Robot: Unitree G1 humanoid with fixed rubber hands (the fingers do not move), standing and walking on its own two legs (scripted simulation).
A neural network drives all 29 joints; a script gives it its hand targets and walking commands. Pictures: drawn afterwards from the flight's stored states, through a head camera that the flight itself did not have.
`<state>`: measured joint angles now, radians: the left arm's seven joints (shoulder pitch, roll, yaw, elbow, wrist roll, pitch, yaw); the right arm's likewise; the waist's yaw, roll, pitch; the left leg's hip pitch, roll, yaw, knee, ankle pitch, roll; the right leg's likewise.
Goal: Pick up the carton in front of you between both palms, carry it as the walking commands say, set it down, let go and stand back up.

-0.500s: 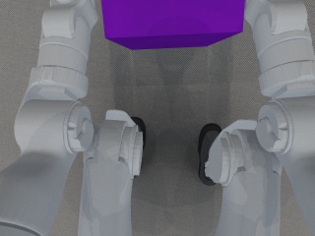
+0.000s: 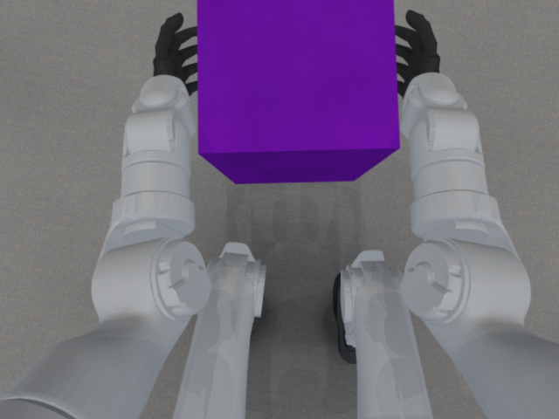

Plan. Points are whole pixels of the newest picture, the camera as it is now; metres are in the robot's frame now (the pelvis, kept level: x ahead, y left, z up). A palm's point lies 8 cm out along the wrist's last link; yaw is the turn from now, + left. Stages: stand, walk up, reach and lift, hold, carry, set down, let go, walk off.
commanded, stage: reach and lift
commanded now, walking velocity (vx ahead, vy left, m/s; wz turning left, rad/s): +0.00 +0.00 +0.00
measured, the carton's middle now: (294, 101) +0.53 +0.03 -0.12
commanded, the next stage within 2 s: none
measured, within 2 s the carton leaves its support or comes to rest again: neither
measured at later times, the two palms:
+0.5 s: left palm (114, 44) +0.48 +0.17 +0.10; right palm (505, 44) +0.49 -0.13 +0.09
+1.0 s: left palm out of the picture +0.43 +0.16 +0.25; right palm out of the picture +0.43 -0.14 +0.25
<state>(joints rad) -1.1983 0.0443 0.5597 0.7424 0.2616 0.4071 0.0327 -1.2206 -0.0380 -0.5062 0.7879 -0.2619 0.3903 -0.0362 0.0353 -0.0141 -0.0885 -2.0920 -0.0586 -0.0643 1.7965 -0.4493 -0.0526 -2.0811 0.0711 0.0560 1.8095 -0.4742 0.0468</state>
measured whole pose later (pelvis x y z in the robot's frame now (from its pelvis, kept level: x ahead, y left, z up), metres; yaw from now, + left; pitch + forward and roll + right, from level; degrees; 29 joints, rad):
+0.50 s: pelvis +0.05 +0.00 +0.13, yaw +0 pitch +36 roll +0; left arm -0.78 -0.07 0.46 0.61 0.24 0.41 0.02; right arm -0.78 0.08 -0.43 0.62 -0.23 0.40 -0.03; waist 0.02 -0.02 -0.25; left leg -1.57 -0.04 -0.06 1.40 -0.46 -0.04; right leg -1.56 0.06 0.07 1.41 -0.48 0.03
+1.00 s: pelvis +0.10 +0.00 +0.26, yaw +0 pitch +15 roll +0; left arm -0.42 -0.13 0.36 0.51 0.24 0.43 0.02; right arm -0.41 0.15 -0.34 0.52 -0.23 0.42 -0.02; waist 0.01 -0.01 -0.16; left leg -0.75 -0.03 -0.07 0.84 -0.34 -0.02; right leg -0.74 0.03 0.07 0.85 -0.36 0.02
